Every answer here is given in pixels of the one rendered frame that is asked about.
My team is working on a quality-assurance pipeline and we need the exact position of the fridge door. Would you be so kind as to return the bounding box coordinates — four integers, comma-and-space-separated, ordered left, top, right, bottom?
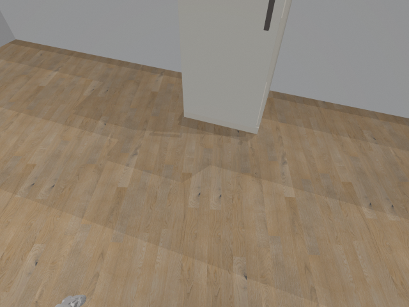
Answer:
178, 0, 285, 128

